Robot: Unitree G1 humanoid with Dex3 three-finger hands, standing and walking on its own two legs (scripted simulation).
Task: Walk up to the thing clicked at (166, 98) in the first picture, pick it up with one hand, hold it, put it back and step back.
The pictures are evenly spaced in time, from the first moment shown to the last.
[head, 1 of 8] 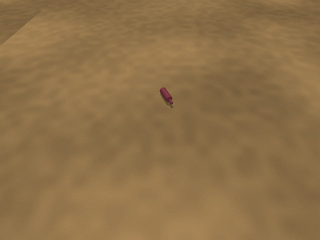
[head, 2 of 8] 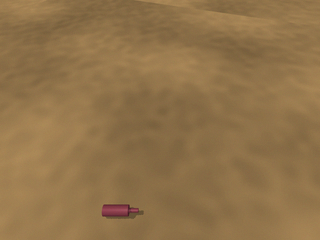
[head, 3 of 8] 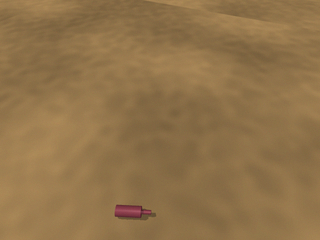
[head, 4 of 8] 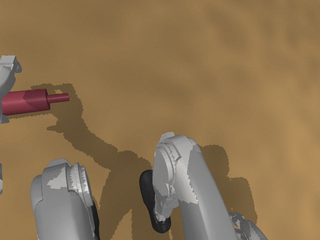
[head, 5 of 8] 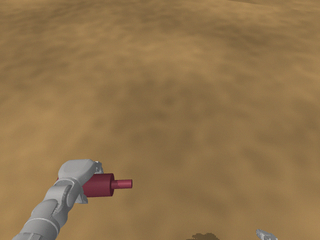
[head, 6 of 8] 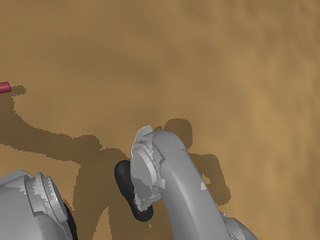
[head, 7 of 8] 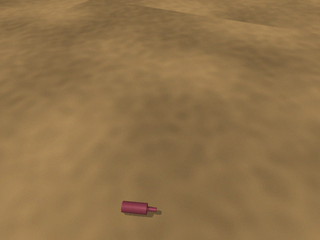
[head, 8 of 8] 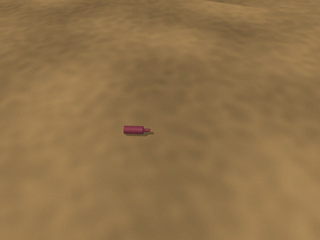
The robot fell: no
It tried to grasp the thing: yes
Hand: left
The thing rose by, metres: 0.67
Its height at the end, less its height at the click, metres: +0.00
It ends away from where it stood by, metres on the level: 0.01
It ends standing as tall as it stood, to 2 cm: yes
